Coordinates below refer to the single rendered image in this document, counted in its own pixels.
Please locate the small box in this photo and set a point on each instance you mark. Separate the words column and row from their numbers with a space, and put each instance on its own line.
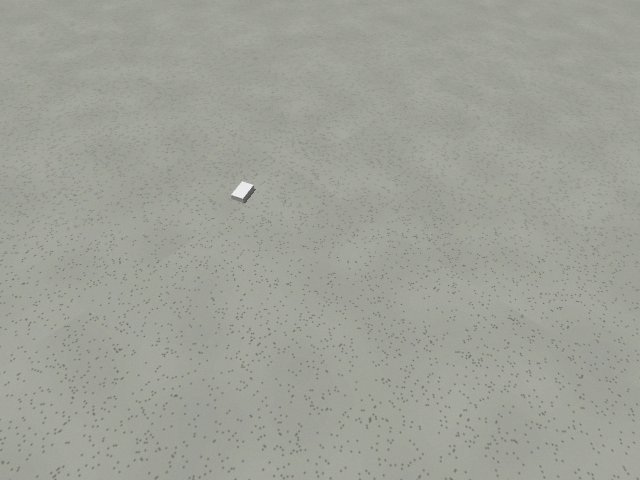
column 242, row 192

